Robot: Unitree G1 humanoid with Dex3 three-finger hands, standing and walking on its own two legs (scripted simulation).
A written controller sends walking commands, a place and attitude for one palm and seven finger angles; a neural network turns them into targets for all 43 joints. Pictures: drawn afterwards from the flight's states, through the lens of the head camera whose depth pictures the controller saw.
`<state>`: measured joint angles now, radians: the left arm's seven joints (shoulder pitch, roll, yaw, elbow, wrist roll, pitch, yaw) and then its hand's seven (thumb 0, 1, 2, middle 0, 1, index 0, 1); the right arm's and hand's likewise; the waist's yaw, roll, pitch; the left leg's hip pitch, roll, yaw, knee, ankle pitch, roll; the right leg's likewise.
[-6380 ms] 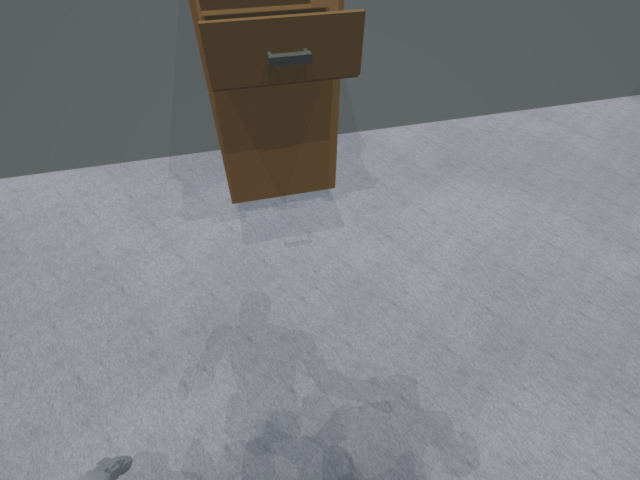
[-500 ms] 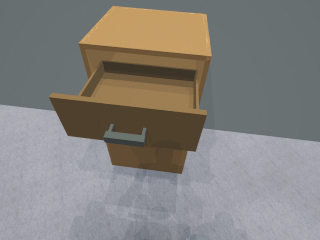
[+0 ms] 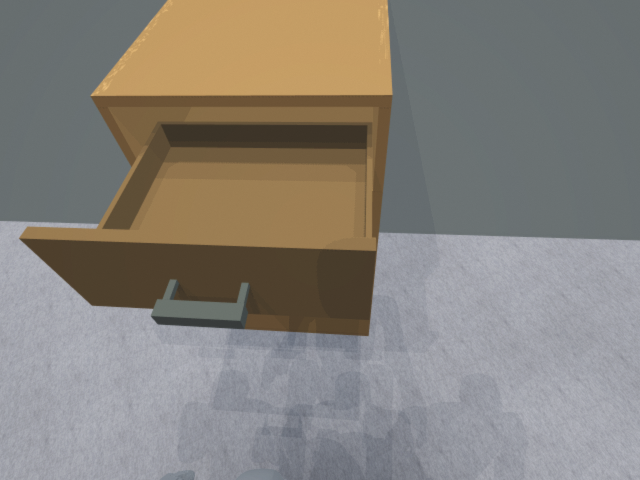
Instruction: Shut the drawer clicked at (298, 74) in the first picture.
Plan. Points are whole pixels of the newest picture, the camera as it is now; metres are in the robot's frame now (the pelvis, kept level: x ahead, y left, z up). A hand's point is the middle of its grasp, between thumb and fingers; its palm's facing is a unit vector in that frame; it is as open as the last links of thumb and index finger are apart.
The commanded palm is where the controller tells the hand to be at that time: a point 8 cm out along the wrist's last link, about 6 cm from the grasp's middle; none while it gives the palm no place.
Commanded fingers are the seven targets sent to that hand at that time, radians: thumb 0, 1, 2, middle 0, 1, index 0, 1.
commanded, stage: come to a stop and stand still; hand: left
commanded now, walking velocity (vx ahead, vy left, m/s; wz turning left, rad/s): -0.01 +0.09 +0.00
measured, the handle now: (204, 300) +0.34 +0.18 +0.01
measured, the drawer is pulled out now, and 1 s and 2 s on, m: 0.29 0.29 0.29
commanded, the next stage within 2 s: look again from close up in 1.52 s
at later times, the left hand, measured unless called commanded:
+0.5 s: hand out of the picture -0.04 +0.28 -0.18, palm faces -0.03 -0.97 -0.24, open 7.4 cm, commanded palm none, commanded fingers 0.00 0.90 0.90 -0.20 -0.30 -0.20 -0.30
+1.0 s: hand out of the picture +0.05 +0.28 -0.18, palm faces -0.04 -0.97 -0.23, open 7.4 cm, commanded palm none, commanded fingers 0.00 0.90 0.90 -0.20 -0.30 -0.20 -0.30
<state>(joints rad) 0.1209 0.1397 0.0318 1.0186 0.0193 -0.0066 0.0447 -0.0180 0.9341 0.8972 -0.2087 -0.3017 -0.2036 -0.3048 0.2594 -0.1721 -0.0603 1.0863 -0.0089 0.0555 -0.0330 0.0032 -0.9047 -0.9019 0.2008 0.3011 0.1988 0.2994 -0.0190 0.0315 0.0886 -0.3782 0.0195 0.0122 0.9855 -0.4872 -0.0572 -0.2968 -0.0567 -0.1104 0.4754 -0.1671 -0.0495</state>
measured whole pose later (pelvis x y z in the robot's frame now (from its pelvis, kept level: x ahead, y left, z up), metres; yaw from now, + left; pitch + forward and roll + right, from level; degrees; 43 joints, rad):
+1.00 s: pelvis +0.00 +0.10 -0.01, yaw -2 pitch +0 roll +0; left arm 0.22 0.17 -0.01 1.01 0.01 0.00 0.05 0.01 0.90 0.90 -0.20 -0.30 -0.20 -0.30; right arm 0.22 -0.18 -0.01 1.07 -0.02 0.00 -0.02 0.00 -0.91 -0.90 0.20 0.30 0.20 0.30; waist -0.01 0.01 0.05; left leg -0.14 -0.05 0.08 0.48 -0.34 0.07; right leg -0.26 -0.07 0.01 0.52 -0.26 0.06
